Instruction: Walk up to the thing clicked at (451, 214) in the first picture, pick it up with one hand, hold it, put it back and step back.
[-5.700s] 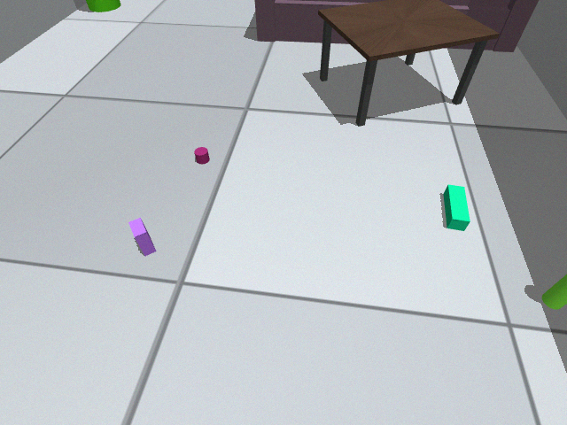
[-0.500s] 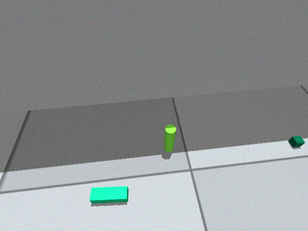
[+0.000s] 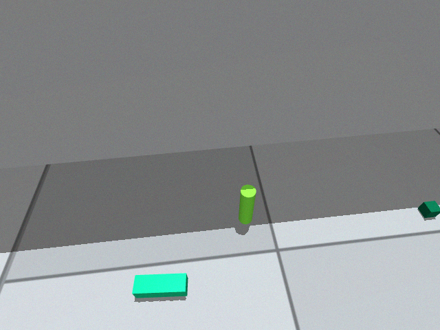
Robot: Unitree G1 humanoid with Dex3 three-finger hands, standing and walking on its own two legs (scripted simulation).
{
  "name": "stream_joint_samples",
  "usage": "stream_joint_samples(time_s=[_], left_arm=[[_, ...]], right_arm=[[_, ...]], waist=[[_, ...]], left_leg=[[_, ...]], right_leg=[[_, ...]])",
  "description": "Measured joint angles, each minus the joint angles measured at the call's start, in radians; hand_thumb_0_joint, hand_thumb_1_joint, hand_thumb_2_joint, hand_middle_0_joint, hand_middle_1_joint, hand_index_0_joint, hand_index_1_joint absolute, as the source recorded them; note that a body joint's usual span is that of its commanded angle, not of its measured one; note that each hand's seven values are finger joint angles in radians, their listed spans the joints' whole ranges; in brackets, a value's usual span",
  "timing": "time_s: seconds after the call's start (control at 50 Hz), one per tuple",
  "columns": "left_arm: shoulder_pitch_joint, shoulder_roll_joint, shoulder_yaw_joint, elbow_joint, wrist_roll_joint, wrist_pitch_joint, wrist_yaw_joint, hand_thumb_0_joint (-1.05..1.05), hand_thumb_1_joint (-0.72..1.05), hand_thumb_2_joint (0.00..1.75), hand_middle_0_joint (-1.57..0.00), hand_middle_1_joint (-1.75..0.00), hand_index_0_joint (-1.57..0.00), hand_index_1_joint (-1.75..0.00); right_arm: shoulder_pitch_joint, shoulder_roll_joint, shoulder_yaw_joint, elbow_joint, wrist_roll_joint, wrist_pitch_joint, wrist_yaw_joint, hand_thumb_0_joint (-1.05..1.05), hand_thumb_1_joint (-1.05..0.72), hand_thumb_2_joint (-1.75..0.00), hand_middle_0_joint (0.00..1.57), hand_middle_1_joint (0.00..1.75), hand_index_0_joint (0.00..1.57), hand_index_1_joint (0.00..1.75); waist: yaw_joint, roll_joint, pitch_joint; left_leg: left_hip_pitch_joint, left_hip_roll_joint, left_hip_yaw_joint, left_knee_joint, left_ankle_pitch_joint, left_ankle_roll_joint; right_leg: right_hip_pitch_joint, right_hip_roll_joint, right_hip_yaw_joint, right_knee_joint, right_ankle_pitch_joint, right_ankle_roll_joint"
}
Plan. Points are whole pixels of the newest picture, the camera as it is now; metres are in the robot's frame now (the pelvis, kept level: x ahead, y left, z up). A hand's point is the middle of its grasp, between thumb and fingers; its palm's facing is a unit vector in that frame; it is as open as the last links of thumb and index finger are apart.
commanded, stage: stand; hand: left
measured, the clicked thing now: (161, 285) +0.41 +0.29 -0.75
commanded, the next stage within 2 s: none
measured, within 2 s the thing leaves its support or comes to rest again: neither
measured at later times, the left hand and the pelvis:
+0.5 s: hand out of the picture +0.08 +0.26 -0.16, palm faces -0.01 -0.94 -0.34, open 7.4 cm; pelvis +0.00 +0.00 +0.00, yaw +0 degrees
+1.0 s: hand out of the picture +0.07 +0.26 -0.16, palm faces -0.01 -0.94 -0.34, open 7.4 cm; pelvis +0.00 +0.00 +0.00, yaw +1 degrees
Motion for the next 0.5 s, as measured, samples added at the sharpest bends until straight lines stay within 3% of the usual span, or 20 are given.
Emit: stream_joint_samples(time_s=[0.5], left_arm=[[0.014,0.003,-0.013,-0.009,0.001,0.0,0.005,0.01,0.9,0.9,-0.21,-0.3,-0.2,-0.3]], right_arm=[[0.011,-0.006,-0.003,0.008,0.003,0.005,-0.001,0.01,-0.9,-0.9,0.2,0.3,0.21,0.3]], waist=[[-0.003,-0.008,-0.005]], left_leg=[[0.013,-0.009,-0.004,-0.013,0.0,0.005]], right_leg=[[0.016,-0.009,-0.005,-0.013,-0.002,0.005]])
